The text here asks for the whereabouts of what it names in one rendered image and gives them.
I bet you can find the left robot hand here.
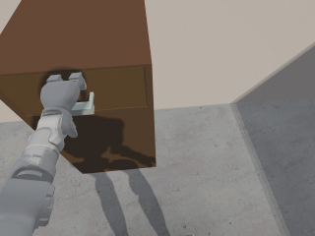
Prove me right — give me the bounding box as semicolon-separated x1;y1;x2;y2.
40;72;87;138

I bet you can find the cabinet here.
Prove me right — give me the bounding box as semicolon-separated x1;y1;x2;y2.
0;0;157;174

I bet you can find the handle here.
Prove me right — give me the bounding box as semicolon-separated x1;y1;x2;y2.
70;91;95;116

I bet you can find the robot left forearm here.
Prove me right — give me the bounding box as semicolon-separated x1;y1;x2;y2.
0;106;71;196

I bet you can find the drawer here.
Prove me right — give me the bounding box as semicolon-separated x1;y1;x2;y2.
0;67;147;116

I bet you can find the left robot upper arm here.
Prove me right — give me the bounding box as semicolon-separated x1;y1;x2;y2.
0;178;55;236

